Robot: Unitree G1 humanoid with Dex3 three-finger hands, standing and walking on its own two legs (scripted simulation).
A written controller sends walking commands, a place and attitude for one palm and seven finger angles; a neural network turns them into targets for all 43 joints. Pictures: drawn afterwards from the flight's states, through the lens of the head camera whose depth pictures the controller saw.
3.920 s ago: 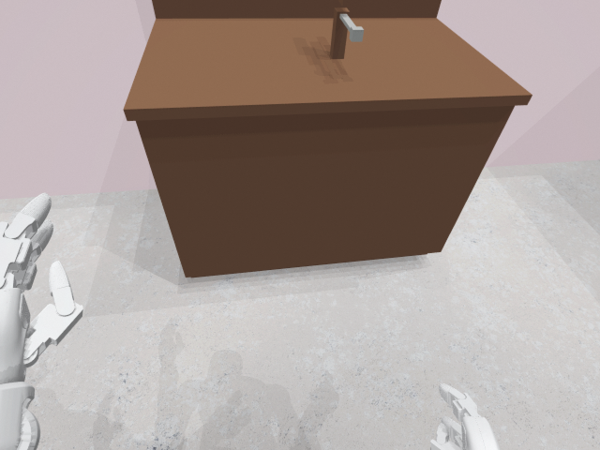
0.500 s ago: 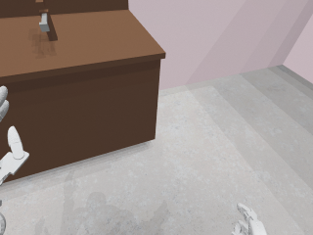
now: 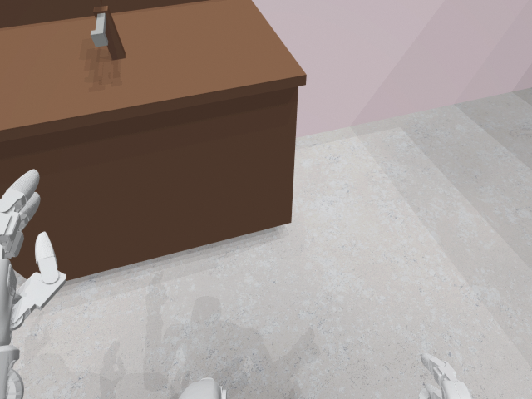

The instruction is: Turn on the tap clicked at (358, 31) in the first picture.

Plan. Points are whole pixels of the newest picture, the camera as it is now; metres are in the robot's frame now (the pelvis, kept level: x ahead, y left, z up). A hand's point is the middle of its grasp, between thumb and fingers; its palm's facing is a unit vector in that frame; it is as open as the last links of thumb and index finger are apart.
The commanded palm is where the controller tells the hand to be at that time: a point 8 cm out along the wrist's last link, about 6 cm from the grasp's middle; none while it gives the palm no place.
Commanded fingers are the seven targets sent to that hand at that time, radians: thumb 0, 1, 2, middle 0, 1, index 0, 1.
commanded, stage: take the last steps up to it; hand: left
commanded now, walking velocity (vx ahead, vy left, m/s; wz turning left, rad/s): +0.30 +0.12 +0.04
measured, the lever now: (99, 38) +0.83 +0.43 +0.15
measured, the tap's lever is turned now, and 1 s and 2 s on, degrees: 0 0 0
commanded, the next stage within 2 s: come to a stop and stand still in 1.60 s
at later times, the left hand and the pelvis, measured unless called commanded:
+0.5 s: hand (65, 200) +0.31 +0.26 +0.18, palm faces +0.39 -0.77 -0.50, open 7.4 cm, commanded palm +0.26 +0.31 +0.17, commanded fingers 0.00 0.90 0.90 -0.20 -0.30 -0.20 -0.30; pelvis +0.10 +0.03 -0.02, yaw -1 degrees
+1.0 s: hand (76, 141) +0.43 +0.30 +0.17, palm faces +0.43 -0.82 -0.38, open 7.4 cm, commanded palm +0.38 +0.33 +0.17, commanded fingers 0.00 0.90 0.90 -0.20 -0.30 -0.20 -0.30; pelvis +0.21 +0.06 -0.02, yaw -2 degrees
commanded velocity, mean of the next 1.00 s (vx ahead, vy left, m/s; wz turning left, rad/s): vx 0.30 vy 0.08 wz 0.00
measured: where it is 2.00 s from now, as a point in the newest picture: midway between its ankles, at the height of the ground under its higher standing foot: (265, 349)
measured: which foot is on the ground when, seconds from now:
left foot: up 0.00-0.14, down 0.16-0.52, up 0.54-0.92, down 0.94-1.00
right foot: down 0.00-0.16, up 0.18-0.48, down 0.50-0.94, up 0.96-1.00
